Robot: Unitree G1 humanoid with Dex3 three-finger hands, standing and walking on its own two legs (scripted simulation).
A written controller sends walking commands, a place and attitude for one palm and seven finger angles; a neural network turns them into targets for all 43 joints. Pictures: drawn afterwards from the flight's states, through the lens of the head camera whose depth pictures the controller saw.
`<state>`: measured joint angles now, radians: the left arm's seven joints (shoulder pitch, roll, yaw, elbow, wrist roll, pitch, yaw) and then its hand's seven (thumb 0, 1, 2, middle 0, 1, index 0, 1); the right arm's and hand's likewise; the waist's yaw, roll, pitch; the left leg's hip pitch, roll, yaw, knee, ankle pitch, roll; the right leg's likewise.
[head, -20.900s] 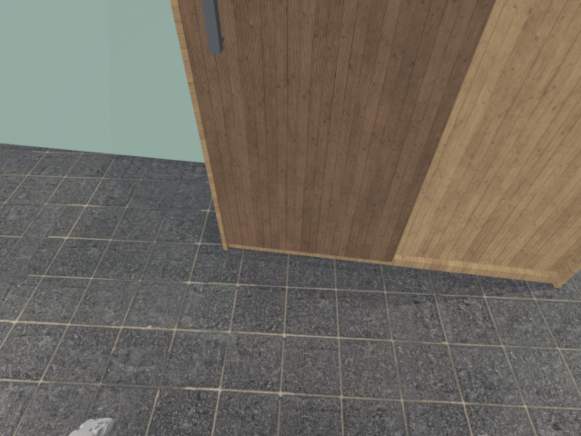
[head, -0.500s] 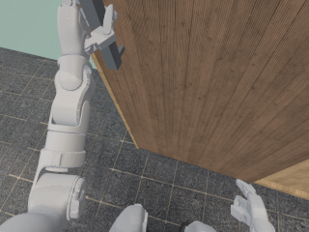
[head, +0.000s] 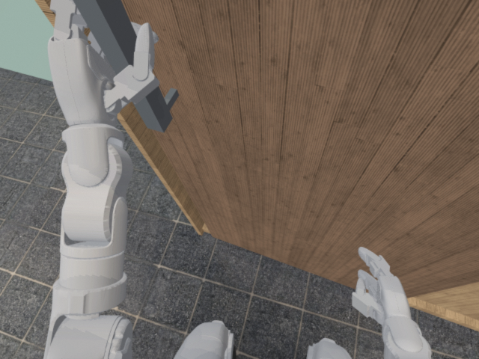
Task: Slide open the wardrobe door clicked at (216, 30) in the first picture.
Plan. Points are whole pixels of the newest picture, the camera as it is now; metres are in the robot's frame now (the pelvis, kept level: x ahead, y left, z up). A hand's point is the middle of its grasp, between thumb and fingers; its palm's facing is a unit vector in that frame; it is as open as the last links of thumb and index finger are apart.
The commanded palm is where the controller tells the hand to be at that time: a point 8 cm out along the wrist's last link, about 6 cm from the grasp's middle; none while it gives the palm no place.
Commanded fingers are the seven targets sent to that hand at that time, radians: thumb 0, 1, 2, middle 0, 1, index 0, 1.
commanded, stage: step sideways, sliding the door along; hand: left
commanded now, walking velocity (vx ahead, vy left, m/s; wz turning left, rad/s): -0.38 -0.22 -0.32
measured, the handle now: (135, 40) +0.42 +0.18 +0.25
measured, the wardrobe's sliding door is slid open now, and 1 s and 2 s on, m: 0.05 0.23 0.41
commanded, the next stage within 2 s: none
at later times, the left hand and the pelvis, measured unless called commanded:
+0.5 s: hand (226, 89) +0.36 +0.07 +0.24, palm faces +0.16 -0.99 -0.06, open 7.4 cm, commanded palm +0.33 +0.04 +0.24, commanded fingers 0.00 0.90 0.90 -0.45 -1.40 -0.45 -1.40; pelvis +0.03 -0.06 +0.00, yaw -3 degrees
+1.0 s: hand (310, 109) +0.34 -0.01 +0.25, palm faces +0.08 -1.00 -0.03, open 7.4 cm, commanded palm +0.31 -0.04 +0.23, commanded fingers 0.00 0.90 0.90 -0.45 -1.40 -0.45 -1.40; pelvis -0.07 -0.12 +0.01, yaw -13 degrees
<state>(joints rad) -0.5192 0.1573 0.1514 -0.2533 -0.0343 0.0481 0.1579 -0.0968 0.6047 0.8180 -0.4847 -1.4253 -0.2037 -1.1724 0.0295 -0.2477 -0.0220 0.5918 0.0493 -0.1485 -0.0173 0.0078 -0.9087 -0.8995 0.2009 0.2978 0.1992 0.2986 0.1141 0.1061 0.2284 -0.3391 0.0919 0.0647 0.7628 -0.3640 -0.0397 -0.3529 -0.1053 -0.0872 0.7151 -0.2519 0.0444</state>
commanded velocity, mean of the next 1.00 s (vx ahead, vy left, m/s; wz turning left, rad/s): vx -0.19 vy -0.27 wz -0.14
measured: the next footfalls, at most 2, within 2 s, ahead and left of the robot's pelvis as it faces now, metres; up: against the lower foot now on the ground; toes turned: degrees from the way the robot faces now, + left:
right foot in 0.36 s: +0.14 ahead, -0.16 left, +0.00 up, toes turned -10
right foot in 1.02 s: -0.08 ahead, -0.29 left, +0.00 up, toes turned -18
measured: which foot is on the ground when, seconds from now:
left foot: down 0.00-1.00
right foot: down 0.00-0.02, up 0.04-0.34, down 0.36-0.60, up 0.62-1.00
